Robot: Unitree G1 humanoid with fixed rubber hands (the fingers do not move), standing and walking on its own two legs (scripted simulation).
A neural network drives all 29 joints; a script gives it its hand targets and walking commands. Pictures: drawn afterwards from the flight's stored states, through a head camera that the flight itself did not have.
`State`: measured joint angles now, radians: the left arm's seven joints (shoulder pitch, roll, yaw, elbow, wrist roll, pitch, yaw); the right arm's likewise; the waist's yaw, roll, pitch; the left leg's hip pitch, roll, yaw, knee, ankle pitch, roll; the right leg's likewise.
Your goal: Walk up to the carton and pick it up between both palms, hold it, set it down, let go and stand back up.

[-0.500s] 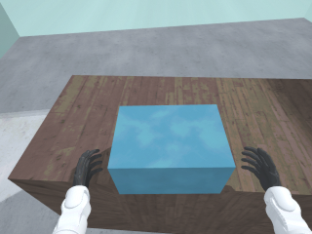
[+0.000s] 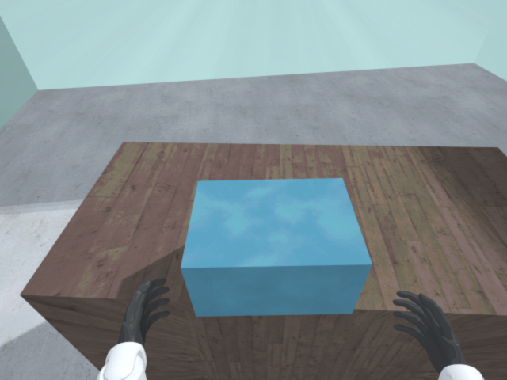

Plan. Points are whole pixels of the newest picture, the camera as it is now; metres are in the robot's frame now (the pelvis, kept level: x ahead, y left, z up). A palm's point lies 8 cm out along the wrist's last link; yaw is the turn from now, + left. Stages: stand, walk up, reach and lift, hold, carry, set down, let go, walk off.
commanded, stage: set down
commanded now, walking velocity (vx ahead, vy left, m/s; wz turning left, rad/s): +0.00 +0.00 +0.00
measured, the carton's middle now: (271, 244) +0.40 +0.01 -0.02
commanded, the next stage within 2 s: let go in 1.32 s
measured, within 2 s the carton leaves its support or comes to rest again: neither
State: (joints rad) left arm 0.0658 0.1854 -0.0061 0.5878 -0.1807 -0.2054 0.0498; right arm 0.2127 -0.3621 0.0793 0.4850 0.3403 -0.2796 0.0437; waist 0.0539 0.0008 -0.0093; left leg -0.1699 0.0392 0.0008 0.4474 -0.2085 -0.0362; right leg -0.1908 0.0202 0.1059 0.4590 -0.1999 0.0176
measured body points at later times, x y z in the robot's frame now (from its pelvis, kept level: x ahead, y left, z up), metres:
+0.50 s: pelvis +0.01 +0.00 +0.00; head +0.00 -0.01 +0.45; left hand +0.22 +0.23 -0.03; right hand +0.22 -0.23 -0.02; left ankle +0.03 +0.14 -0.74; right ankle +0.04 -0.13 -0.74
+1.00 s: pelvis +0.02 -0.01 +0.00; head +0.01 -0.01 +0.45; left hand +0.20 +0.23 -0.05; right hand +0.22 -0.23 -0.04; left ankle +0.03 +0.14 -0.74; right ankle +0.04 -0.13 -0.74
